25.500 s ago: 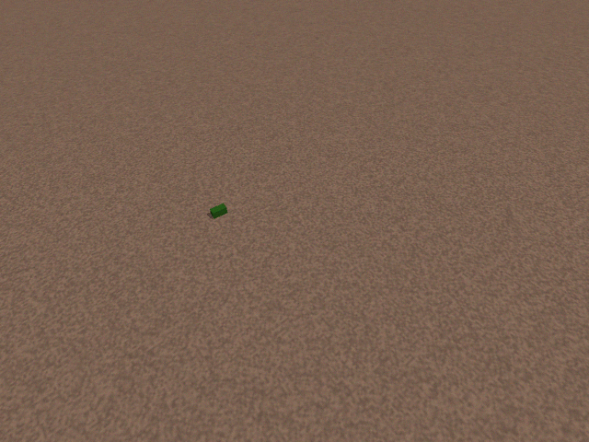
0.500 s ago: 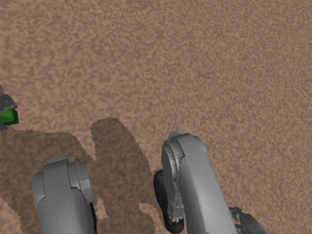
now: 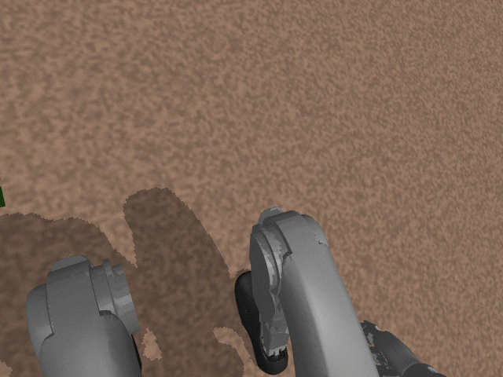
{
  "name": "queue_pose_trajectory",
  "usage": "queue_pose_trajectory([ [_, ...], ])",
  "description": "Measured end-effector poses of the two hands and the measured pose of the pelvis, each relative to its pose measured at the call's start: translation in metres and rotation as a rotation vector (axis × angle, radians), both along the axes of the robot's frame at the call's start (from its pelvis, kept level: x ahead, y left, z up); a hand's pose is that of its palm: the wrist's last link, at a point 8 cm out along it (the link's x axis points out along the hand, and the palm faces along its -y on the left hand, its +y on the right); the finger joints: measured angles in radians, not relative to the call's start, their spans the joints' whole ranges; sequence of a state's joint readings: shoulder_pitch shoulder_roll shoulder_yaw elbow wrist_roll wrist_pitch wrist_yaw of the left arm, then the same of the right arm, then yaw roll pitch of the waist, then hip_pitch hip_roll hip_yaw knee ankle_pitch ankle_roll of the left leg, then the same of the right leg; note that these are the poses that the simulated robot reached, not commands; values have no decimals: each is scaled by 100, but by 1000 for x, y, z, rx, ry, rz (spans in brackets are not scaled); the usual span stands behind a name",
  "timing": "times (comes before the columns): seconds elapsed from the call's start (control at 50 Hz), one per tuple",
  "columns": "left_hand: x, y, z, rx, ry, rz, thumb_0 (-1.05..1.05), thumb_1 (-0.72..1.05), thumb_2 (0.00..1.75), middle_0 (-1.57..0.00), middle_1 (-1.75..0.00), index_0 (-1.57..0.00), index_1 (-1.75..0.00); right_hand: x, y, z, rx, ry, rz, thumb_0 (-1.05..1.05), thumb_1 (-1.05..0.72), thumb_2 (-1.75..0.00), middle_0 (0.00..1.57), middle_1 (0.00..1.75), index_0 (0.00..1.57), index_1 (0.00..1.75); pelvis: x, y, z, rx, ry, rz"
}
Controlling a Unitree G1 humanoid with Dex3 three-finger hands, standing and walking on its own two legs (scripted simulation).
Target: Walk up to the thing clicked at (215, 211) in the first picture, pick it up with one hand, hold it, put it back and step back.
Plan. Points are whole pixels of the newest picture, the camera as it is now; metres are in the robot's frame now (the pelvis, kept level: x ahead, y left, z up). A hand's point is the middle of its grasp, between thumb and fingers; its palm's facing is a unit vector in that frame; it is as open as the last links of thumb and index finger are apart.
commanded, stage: rest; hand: left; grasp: from above
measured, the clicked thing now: out of the picture +0.42 +0.34 -0.25
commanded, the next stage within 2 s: open in 0.80 s
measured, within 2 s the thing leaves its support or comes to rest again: rests again in 0.38 s
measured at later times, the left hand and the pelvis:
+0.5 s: hand out of the picture +0.41 +0.33 -0.23, palm faces -0.46 -0.12 -0.88, open 6.3 cm; pelvis +0.00 +0.01 +0.00, yaw -2 degrees
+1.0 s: hand out of the picture +0.41 +0.34 -0.24, palm faces -0.46 -0.13 -0.88, open 6.4 cm; pelvis -0.01 +0.01 +0.00, yaw -3 degrees
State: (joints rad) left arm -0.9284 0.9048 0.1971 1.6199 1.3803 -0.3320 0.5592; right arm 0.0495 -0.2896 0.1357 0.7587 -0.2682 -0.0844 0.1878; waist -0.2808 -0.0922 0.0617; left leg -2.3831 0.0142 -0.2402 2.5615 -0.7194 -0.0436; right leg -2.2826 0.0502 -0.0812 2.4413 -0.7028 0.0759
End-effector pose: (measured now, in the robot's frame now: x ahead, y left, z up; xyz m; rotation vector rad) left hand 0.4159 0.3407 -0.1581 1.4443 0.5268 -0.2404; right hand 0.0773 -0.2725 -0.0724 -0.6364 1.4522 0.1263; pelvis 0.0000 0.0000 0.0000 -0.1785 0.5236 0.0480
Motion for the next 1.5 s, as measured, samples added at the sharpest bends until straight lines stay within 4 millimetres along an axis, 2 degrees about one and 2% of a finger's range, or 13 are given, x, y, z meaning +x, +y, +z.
queue_pose_trajectory([
  [0.42,1,-3,-16,-5,-3,-16,-1,52,0,-110,-1,-112,0,-10,11,9,11,9,57,0,-91,-90,21,30,20,30,-3,6,-4,-29,-36,-13],
  [0.62,3,-3,-21,3,-3,-9,-1,52,0,-109,-3,-111,-1,-9,15,12,25,-2,86,0,-91,-90,21,30,20,30,-3,8,-5,-41,-42,-17],
  [0.96,5,0,-22,-2,-2,2,-1,52,3,-108,-4,-110,-3,-8,18,16,45,-6,126,0,-91,-90,21,30,20,30,-5,9,-4,-49,-58,-20],
  [1.2,1,0,-25,0,0,-8,0,40,25,-92,-25,-90,-22,-14,17,19,39,10,134,0,-91,-90,21,30,20,30,-7,9,-4,-50,-67,-23],
  [1.5,4,-2,-27,3,-12,-13,0,13,47,-65,-48,-64,-46,-4,18,22,47,-15,157,0,-91,-90,21,30,20,30,-6,10,-3,-57,-69,-22],
])
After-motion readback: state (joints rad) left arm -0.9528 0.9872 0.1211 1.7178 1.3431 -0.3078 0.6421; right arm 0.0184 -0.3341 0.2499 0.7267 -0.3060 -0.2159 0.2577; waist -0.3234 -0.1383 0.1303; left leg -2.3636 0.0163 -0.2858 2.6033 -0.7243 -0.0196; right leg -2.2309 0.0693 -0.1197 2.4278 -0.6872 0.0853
